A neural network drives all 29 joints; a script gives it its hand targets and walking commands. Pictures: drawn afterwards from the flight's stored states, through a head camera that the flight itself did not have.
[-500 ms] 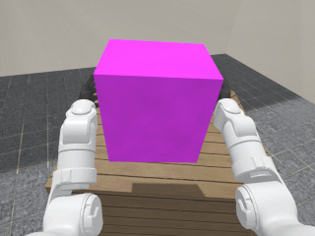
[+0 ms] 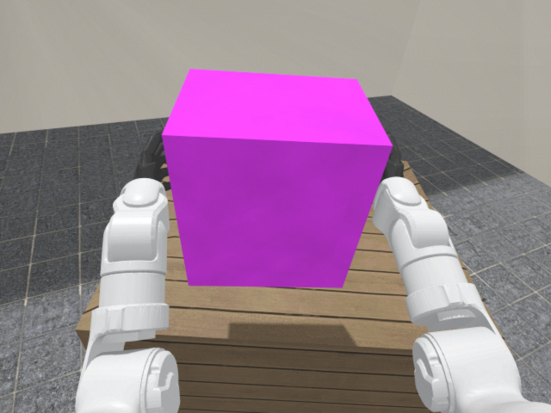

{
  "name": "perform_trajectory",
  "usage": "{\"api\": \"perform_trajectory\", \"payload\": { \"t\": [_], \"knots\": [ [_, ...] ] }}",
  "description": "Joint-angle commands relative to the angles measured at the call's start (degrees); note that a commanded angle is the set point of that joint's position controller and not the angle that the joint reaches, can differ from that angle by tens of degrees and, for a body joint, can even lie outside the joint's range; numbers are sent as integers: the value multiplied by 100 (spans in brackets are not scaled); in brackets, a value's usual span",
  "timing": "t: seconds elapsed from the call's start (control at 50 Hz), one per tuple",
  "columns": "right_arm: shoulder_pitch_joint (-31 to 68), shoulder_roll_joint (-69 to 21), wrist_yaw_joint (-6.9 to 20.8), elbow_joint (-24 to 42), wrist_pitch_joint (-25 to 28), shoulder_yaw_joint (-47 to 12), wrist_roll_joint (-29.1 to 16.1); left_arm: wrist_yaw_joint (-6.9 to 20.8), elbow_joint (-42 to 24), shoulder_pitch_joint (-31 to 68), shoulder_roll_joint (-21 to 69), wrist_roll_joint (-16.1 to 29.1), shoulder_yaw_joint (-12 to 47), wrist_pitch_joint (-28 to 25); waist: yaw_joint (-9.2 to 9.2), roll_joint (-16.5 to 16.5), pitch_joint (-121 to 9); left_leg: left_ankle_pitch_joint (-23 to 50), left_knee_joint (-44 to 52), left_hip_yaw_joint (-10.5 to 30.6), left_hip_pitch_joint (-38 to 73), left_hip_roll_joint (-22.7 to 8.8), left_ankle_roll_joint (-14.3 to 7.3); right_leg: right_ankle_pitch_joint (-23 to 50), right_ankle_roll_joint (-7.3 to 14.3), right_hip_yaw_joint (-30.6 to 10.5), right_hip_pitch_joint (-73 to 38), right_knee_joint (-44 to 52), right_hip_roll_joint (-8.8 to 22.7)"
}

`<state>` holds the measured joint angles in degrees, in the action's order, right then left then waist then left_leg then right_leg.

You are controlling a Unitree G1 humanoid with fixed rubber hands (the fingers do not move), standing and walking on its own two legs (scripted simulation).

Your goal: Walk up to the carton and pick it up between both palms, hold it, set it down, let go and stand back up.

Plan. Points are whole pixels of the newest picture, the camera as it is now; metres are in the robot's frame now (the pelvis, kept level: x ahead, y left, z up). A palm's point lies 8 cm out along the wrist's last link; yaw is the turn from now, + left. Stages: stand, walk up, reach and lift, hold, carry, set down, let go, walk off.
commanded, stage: hold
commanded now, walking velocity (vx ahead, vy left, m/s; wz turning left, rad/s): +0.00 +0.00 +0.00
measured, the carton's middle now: (270, 184) +0.38 +0.00 +0.19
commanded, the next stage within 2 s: none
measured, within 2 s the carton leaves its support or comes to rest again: neither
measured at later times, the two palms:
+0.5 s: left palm (151, 182) +0.36 +0.17 +0.20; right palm (388, 184) +0.36 -0.16 +0.21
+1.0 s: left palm (152, 183) +0.36 +0.17 +0.20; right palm (388, 179) +0.36 -0.16 +0.22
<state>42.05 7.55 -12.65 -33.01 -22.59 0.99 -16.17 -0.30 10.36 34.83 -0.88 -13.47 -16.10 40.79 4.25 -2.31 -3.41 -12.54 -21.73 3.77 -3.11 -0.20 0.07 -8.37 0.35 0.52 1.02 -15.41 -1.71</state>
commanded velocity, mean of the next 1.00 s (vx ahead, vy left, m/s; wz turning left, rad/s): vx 0.00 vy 0.00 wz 0.00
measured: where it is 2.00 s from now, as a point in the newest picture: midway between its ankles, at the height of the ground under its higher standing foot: outside the picture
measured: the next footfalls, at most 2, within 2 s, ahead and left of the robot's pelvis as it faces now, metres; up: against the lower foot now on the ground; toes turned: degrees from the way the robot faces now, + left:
none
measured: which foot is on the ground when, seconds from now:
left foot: down 0.00-1.00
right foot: down 0.00-1.00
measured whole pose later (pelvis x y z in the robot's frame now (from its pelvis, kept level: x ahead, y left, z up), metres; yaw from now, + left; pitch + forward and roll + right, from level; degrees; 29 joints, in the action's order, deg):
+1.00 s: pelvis +0.00 +0.00 +0.00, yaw +0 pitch -6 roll -1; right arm 42.9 7.9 -12.7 -34.0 -22.3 0.5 -15.9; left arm 0.0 11.8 35.3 -0.7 -13.7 -17.0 39.6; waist 4.1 -2.0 -3.5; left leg -12.3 -21.4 3.7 -2.9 -0.3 0.2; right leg -8.2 0.5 0.3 0.9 -15.2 -1.9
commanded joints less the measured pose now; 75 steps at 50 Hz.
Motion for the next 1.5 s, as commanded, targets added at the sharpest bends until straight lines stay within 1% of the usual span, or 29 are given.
{"api": "perform_trajectory", "payload": {
  "t": [0.0,0.04,0.08,0.12,0.16,0.2,0.22,0.26,0.36,0.38,0.4,0.44,0.5,0.6,0.64,0.68,0.78,0.82,0.84,0.92,1.0,1.06,1.1,1.12,1.16,1.22,1.28,1.3,1.48],
  "knots": [
    [4522,-3976,645,1712,142,-2133,-623,664,-748,4521,3702,970,3093,-388,11,556,-1949,1818,215,-162,432,287,291,1339,-218,141,-378,86,-231],
    [4667,-4148,674,1903,228,-2174,-579,649,-756,4575,3743,1030,3093,-435,-22,433,-2119,1694,233,-153,341,284,179,1276,-158,29,-393,58,-211],
    [4610,-4177,663,2069,260,-2262,-508,617,-859,4507,3800,1087,3282,-440,29,490,-2385,2144,109,-160,615,280,280,1591,-143,92,-511,-36,-230],
    [4460,-4005,641,1412,109,-2022,-427,682,-399,4527,3430,908,2904,-402,102,273,-1483,1519,366,-213,312,312,198,1092,-253,40,-252,140,-185],
    [4536,-4080,666,1572,143,-2065,-370,725,-516,4590,3554,889,2827,-413,18,161,-1655,1316,426,-223,262,304,103,1027,-220,8,-463,117,-170],
    [4587,-4021,674,1661,182,-2022,-414,695,-522,4587,3711,952,3001,-415,154,436,-1824,1616,306,-252,456,298,192,1051,-184,84,-331,99,-194],
    [4869,-4140,666,1866,253,-2118,-468,703,-812,4754,3660,1042,3167,-458,66,495,-2185,1824,223,-179,526,266,228,1218,-228,81,-291,10,-204],
    [4693,-3976,674,1524,215,-1939,-377,660,-395,4682,3627,913,2948,-409,102,566,-1801,1730,239,-223,477,262,275,981,-178,72,-170,80,-229],
    [4666,-3978,710,1430,201,-1971,-379,710,-229,4451,3591,801,2653,-388,5,185,-1750,1545,353,-198,308,255,112,1018,-200,68,-468,172,-230],
    [4757,-4102,729,1408,242,-1990,-335,734,-209,4524,3548,771,2641,-402,-146,181,-1760,1360,344,-232,270,270,95,865,-205,152,-366,122,-245],
    [4747,-3966,750,1624,296,-2030,-382,716,-342,4454,3633,856,2721,-428,-61,137,-2067,1568,368,-191,406,231,154,1067,-211,148,-452,107,-232],
    [4720,-3927,733,1391,286,-1961,-297,708,-179,4628,3745,821,2790,-423,-19,393,-1728,1549,319,-259,384,237,222,857,-163,174,-343,132,-274],
    [4821,-4165,760,1779,387,-2126,-448,622,-707,4854,3962,1147,3206,-550,24,500,-2248,1974,189,-157,603,253,291,1144,-138,130,-280,42,-251],
    [4775,-3997,794,1362,314,-1832,-284,629,-333,4856,3862,973,3060,-486,102,577,-1837,1088,389,-139,305,242,260,461,-131,78,-2,167,-193],
    [4688,-4048,767,1202,277,-1899,-361,625,-226,4687,3694,970,2830,-492,114,345,-1732,1431,333,-147,376,256,120,898,-165,40,-163,133,-180],
    [4899,-3969,725,1486,350,-1849,-323,676,-196,4746,3733,995,2942,-494,73,430,-1962,1454,341,-179,346,198,238,892,-145,43,-333,64,-170],
    [4952,-4115,749,1495,335,-1948,-391,639,-260,4824,3759,931,2846,-537,-53,343,-2044,1595,276,-191,339,232,163,949,-173,93,-407,101,-236],
    [5032,-4229,679,1961,413,-2262,-598,592,-401,4515,3684,1055,2945,-598,-45,153,-2426,2112,126,-200,480,335,153,1798,-217,52,-695,-19,-239],
    [4810,-4256,637,1862,377,-2301,-596,590,-688,4582,3829,1084,3040,-619,-66,340,-2579,2366,64,-155,612,305,214,1999,-239,81,-635,-24,-250],
    [4553,-4002,605,1489,193,-2085,-497,668,-309,4411,3579,853,2822,-440,1,357,-1772,1659,251,-163,425,297,195,1177,-250,62,-338,113,-203],
    [4431,-4066,578,1789,238,-2249,-574,666,-889,4482,3655,1073,3209,-476,139,471,-2207,2250,162,-175,566,291,286,1770,-233,11,-577,-9,-245],
    [4506,-3991,620,1643,197,-2064,-483,663,-519,4511,3600,1046,2992,-437,-18,393,-1811,1681,244,-111,292,269,243,1191,-224,21,-352,108,-207],
    [4572,-3983,672,1456,157,-1983,-321,700,-464,4661,3730,892,3058,-421,97,421,-1522,1335,370,-165,250,267,232,826,-222,97,-267,171,-195],
    [4635,-4121,688,1487,205,-2017,-336,717,-456,4612,3704,965,2988,-441,-8,331,-1667,1483,309,-166,338,247,152,906,-153,127,-253,151,-215],
    [4630,-4160,680,1511,237,-1992,-368,709,-509,4760,3770,1032,2986,-516,85,385,-1820,1642,262,-157,310,337,185,1158,-209,51,-344,145,-164],
    [4742,-4080,682,1427,241,-1946,-405,702,-374,4814,3524,934,2842,-539,53,264,-1791,1153,381,-169,179,263,143,791,-231,62,-253,128,-174],
    [4725,-4110,685,1348,282,-1825,-236,740,-169,4765,3773,886,2854,-502,106,475,-1711,1315,369,-231,203,312,202,896,-222,46,-244,174,-166],
    [4871,-4246,689,1811,377,-2019,-368,713,-564,4711,3754,988,2954,-569,-22,468,-2291,1624,244,-217,429,329,167,1228,-210,92,-455,38,-195],
    [4572,-3909,724,1269,248,-1813,-295,667,-10,4521,3810,952,2834,-439,56,416,-1627,1668,317,-163,374,216,265,769,-133,104,-118,211,-212]
  ]
}}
